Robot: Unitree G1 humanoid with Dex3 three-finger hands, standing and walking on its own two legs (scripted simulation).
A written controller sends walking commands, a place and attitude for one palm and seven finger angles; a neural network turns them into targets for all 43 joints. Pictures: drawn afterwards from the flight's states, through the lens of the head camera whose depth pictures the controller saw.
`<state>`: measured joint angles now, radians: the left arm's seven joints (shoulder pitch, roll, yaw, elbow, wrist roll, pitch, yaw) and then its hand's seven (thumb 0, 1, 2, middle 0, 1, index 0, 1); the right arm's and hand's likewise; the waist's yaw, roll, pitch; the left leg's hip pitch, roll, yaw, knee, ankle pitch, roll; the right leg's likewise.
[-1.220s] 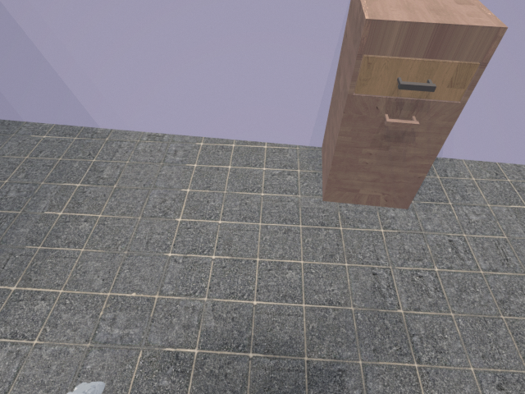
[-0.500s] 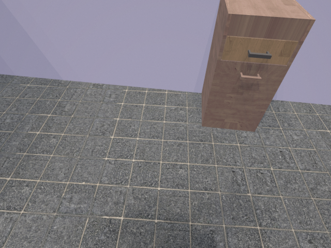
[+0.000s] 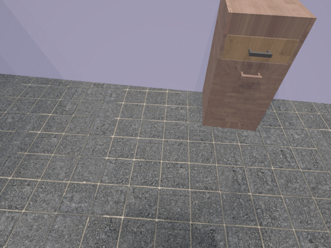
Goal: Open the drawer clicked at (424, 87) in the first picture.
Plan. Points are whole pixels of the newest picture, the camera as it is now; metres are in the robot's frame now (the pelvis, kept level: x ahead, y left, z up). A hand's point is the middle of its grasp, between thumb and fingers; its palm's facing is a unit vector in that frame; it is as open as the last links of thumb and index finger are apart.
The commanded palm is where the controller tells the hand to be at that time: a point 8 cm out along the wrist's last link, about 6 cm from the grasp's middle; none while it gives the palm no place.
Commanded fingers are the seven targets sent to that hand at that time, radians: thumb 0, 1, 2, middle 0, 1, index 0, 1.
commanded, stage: look at it before walking up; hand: left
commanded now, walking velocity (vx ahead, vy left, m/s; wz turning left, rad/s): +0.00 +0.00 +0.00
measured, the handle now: (259, 52) +1.14 -0.47 -0.08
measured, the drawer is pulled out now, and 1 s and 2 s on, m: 0.00 0.00 0.00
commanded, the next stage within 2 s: walk to a spot facing it in 0.22 s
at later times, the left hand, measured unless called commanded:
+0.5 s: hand out of the picture +0.08 +0.24 -0.16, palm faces -0.05 -0.94 -0.33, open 7.3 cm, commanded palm none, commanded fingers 0.00 0.90 0.90 -0.20 -0.30 -0.20 -0.30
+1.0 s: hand out of the picture +0.07 +0.16 -0.17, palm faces -0.24 -0.94 -0.24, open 7.3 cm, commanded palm none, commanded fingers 0.00 0.90 0.90 -0.20 -0.30 -0.20 -0.30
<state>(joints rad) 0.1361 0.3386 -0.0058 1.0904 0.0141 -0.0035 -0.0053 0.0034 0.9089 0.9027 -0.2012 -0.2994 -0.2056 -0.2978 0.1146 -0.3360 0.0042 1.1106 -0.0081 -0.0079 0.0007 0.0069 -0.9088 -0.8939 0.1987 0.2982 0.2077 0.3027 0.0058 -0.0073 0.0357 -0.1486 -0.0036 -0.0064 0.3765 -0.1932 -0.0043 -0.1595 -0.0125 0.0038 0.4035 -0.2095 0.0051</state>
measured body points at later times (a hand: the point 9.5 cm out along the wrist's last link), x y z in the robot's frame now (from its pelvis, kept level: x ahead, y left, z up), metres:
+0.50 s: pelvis +0.00 +0.00 +0.00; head +0.01 +0.00 +0.45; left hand +0.08 +0.28 -0.14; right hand +0.08 -0.29 -0.14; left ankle +0.01 +0.12 -0.74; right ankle +0.01 -0.12 -0.74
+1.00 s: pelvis -0.02 -0.02 -0.01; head +0.02 -0.04 +0.44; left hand +0.08 +0.21 -0.15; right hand +0.00 -0.29 -0.15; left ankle -0.01 +0.14 -0.69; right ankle -0.01 -0.11 -0.74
